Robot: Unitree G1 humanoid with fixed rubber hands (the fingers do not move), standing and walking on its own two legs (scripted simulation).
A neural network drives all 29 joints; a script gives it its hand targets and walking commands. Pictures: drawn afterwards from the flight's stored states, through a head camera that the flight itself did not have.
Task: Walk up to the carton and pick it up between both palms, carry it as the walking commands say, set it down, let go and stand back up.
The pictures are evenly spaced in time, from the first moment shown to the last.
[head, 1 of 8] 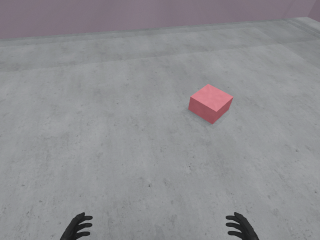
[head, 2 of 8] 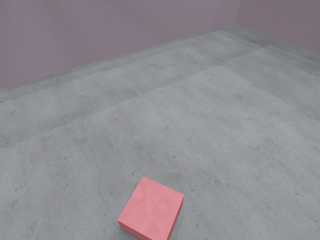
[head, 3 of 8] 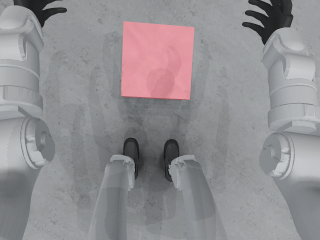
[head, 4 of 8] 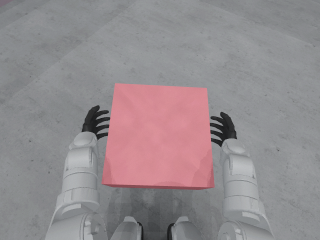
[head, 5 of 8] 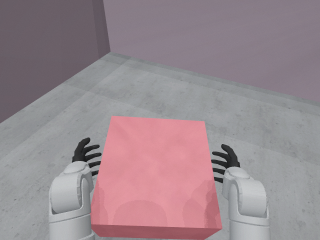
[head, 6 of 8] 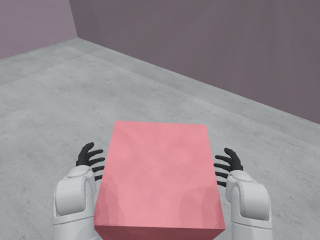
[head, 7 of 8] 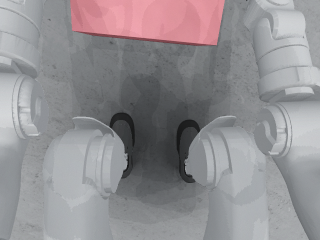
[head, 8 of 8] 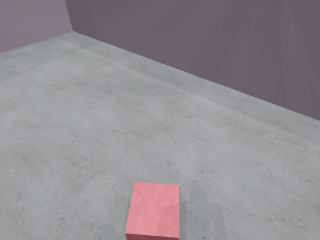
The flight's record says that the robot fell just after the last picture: no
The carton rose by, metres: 0.72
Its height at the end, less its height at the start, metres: +0.00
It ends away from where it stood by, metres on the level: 1.61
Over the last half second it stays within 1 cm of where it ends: yes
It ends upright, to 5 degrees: yes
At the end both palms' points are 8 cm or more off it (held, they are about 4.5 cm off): yes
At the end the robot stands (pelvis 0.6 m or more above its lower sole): yes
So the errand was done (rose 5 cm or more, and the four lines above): yes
